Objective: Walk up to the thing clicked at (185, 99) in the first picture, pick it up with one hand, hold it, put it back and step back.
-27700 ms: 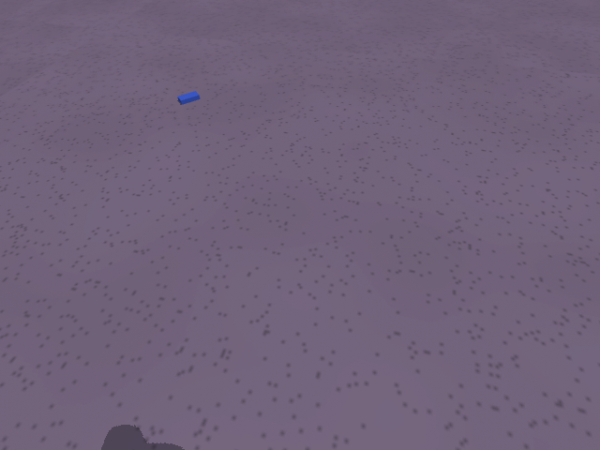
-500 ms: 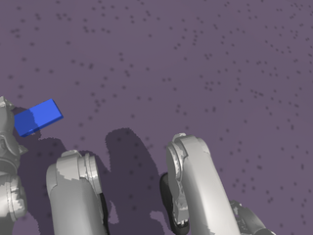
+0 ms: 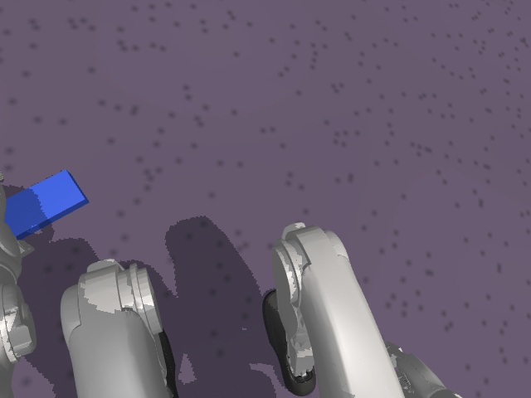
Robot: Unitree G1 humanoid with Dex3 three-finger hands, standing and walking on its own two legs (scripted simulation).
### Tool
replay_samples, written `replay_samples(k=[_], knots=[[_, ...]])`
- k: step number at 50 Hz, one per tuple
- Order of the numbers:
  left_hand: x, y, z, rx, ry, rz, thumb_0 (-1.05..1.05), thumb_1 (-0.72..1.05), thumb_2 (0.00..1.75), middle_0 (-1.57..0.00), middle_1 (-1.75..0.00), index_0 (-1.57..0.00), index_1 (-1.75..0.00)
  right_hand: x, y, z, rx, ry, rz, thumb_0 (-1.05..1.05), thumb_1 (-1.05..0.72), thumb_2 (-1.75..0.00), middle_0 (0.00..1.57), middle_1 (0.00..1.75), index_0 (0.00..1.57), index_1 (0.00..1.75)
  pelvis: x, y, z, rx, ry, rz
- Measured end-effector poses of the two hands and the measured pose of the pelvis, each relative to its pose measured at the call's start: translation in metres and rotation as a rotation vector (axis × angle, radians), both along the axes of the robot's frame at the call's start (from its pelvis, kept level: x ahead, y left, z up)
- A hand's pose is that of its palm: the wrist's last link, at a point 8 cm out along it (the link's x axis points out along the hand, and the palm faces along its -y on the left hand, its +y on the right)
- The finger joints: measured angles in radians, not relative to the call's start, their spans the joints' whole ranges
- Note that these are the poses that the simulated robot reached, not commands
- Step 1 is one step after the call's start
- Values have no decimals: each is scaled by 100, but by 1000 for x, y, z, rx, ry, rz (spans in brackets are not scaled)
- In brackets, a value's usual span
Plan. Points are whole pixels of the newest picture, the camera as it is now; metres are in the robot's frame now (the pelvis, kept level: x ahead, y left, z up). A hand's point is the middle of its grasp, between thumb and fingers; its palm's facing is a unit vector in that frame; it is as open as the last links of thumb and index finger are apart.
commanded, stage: rise first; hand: left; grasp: from above
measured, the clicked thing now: (42, 204) +0.45 +0.33 -0.30
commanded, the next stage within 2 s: approach in 1.04 s
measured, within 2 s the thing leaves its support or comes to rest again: neither
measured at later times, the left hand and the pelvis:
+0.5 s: hand out of the picture +0.41 +0.35 -0.18, palm faces -0.36 -0.25 -0.90, open 13.4 cm; pelvis +0.00 +0.00 +0.00, yaw +0 degrees
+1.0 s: hand out of the picture +0.40 +0.35 -0.18, palm faces -0.36 -0.24 -0.90, open 13.4 cm; pelvis +0.00 +0.00 +0.00, yaw +0 degrees
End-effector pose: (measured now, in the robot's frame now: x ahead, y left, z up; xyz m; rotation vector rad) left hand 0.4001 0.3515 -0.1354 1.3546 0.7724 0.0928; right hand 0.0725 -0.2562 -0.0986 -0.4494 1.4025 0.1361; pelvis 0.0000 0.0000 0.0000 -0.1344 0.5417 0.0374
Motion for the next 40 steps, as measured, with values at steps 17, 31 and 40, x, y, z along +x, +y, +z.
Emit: replay_samples(k=[17, 31, 40], knots=[[11, 2, 5, 1, -11, 9, 1, -39, 86, -24, -89, -24, -90, -8, 2, 5, 14, 3, -6, 0, -90, -90, 20, 30, 20, 30, 0, 2, 0, -9, -1, -2], [9, 4, 13, 7, -9, -8, 1, -42, 88, -22, -90, -22, -92, -4, 2, 8, 18, -10, -4, 0, -91, -90, 20, 30, 20, 30, -1, 2, 4, -7, 1, 2], [8, 2, 13, 0, 9, -19, 1, -42, 88, -22, -90, -22, -92, -4, 0, 11, 7, -21, 5, 0, -91, -90, 20, 30, 20, 30, -4, 2, 5, -8, -5, 2]])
